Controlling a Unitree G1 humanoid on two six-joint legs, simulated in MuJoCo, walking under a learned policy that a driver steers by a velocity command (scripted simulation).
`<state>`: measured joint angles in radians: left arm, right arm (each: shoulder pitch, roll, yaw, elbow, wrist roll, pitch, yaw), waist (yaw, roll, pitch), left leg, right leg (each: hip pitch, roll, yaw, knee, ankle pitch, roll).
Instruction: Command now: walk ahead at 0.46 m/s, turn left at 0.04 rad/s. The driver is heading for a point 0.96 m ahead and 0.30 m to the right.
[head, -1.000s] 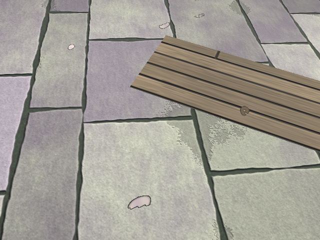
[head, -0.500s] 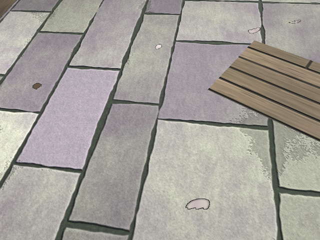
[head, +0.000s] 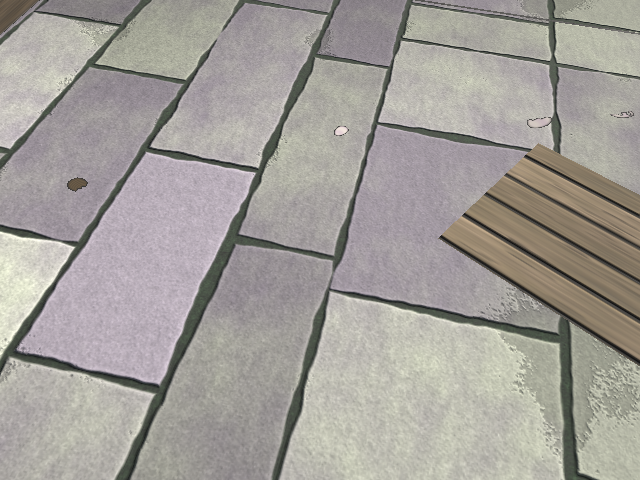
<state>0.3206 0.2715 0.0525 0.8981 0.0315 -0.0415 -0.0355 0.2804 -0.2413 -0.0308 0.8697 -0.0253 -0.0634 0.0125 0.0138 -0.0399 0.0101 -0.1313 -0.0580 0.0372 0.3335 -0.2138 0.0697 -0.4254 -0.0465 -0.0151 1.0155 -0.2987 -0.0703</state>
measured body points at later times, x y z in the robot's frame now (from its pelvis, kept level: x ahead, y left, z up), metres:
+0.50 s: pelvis +0.27 -0.04 -0.01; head +0.30 -0.05 +0.44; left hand +0.35 +0.23 -0.14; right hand +0.31 -0.30 -0.16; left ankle +0.20 +0.09 -0.66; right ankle +0.32 -0.10 -0.75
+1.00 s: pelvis +0.55 +0.00 -0.01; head +0.58 +0.01 +0.44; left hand +0.58 +0.26 -0.16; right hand +0.66 -0.27 -0.12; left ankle +0.62 +0.08 -0.75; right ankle +0.42 -0.10 -0.66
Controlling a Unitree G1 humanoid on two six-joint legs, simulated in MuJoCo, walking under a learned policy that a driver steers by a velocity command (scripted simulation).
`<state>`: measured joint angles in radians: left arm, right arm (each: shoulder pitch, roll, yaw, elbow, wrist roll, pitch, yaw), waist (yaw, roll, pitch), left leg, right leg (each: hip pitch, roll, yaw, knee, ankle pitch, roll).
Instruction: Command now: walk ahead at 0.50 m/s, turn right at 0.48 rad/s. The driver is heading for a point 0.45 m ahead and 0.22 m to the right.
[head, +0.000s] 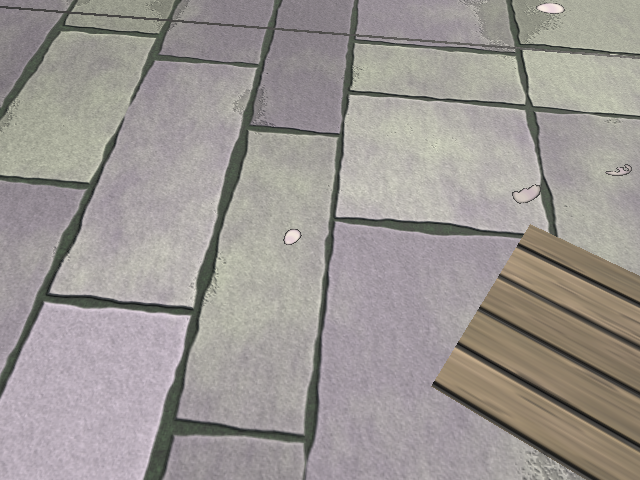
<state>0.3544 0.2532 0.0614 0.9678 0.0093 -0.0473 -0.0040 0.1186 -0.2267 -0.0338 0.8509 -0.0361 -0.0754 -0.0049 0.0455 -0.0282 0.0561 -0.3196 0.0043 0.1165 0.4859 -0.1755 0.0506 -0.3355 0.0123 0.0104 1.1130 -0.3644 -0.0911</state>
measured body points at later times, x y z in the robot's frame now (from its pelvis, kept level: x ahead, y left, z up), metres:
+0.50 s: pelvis +0.25 -0.06 -0.01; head +0.29 -0.08 +0.43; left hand +0.48 +0.14 -0.12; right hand +0.20 -0.32 -0.15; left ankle +0.14 +0.10 -0.63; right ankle +0.30 -0.12 -0.74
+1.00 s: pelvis +0.44 -0.11 +0.00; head +0.48 -0.11 +0.45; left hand +0.59 +0.11 -0.15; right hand +0.44 -0.38 -0.13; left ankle +0.55 -0.07 -0.74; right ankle +0.31 -0.14 -0.69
